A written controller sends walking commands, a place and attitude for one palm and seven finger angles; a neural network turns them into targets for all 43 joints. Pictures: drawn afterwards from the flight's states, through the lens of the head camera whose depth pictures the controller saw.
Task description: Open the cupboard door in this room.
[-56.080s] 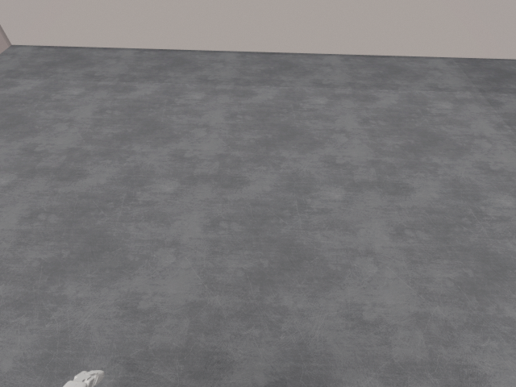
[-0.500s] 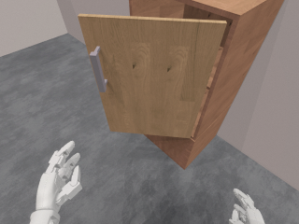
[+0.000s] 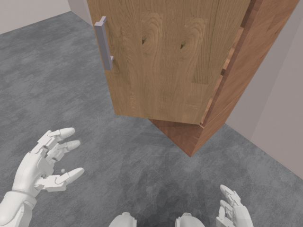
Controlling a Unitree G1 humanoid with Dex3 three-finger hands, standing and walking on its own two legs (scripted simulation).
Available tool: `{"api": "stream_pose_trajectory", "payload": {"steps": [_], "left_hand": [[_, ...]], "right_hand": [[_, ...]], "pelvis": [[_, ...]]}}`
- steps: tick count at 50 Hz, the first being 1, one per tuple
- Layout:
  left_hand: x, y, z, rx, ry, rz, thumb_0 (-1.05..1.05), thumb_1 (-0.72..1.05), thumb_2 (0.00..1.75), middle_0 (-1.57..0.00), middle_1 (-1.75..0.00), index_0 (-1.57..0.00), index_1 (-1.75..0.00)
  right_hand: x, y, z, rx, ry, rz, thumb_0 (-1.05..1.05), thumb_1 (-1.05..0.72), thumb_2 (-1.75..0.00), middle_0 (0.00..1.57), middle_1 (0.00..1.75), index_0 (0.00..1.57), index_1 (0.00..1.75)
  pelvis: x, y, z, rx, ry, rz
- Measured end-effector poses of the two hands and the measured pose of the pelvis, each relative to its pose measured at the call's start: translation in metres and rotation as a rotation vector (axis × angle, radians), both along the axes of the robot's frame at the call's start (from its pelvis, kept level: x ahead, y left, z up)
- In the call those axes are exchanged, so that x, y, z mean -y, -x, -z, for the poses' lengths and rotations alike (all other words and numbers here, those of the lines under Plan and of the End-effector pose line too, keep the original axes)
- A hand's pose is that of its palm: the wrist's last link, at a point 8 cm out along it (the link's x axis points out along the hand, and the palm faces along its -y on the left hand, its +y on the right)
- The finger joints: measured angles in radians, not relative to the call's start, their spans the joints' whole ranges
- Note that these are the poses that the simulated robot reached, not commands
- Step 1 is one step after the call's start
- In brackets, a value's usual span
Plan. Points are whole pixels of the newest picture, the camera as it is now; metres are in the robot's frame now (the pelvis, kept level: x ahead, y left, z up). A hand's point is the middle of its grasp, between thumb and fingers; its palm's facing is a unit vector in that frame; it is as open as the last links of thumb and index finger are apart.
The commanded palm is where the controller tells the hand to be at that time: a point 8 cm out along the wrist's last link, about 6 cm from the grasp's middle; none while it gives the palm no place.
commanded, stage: raise the hand with hooked fingers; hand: left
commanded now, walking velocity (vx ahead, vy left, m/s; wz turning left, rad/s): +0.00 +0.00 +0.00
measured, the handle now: (106, 44) +0.61 +0.19 +0.13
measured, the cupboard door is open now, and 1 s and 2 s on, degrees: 39 39 39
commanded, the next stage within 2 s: move the hooked fingers beside the handle in 1.36 s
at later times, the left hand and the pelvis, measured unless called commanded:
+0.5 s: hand (38, 145) +0.27 +0.27 +0.11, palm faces -0.04 -1.00 -0.04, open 13.4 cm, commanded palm +0.25 +0.32 +0.11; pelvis +0.01 +0.02 +0.03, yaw +0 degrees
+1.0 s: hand (32, 113) +0.32 +0.28 +0.15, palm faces -0.06 -1.00 -0.03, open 14.0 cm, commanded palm +0.29 +0.33 +0.15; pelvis +0.02 +0.01 +0.04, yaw -1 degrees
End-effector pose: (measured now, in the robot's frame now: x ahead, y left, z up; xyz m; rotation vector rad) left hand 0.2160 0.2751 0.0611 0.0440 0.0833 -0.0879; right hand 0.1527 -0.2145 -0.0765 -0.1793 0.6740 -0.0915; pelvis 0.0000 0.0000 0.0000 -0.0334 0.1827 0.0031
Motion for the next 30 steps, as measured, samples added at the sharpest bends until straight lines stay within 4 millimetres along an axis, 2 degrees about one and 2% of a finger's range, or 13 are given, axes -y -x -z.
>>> {"api": "stream_pose_trajectory", "payload": {"steps": [4,9,16,24,30], "left_hand": [[-0.011,-0.005,-0.009,0.01,-0.006,-0.026,0.01,0.14,0.57,-0.26,-0.79,-0.26,-0.78],[-0.02,-0.009,-0.014,0.03,-0.005,-0.031,0.01,0.03,0.52,-0.26,-0.86,-0.26,-0.86],[-0.03,-0.018,-0.025,0.057,-0.003,-0.03,0.0,-0.14,0.45,-0.28,-0.97,-0.28,-0.96],[-0.044,-0.031,-0.045,0.079,0.002,-0.045,0.0,-0.32,0.37,-0.29,-1.09,-0.29,-1.09],[-0.054,-0.043,-0.056,0.063,0.007,-0.052,0.0,-0.43,0.33,-0.3,-1.16,-0.3,-1.16]], "right_hand": [[0.009,0.021,-0.004,-0.035,0.029,0.033,0.02,-0.9,-0.9,0.21,0.3,0.2,0.3],[0.023,0.026,-0.015,-0.035,0.089,0.047,0.02,-0.9,-0.9,0.21,0.3,0.2,0.3],[0.027,0.003,-0.038,0.041,0.135,0.037,0.02,-0.9,-0.9,0.21,0.3,0.2,0.3],[0.005,-0.029,-0.053,0.12,0.101,-0.017,0.02,-0.9,-0.9,0.2,0.29,0.2,0.3],[-0.008,-0.038,-0.054,0.114,0.069,-0.044,0.02,-0.9,-0.9,0.21,0.3,0.2,0.3]], "pelvis": [[-0.006,-0.002,-0.006,0.003,-0.005,0.009],[-0.012,-0.004,-0.011,0.012,-0.006,0.011],[-0.017,-0.008,-0.017,0.036,0.0,0.008],[-0.02,-0.014,-0.024,0.064,0.004,0.002],[-0.019,-0.017,-0.029,0.075,0.003,0.001]]}}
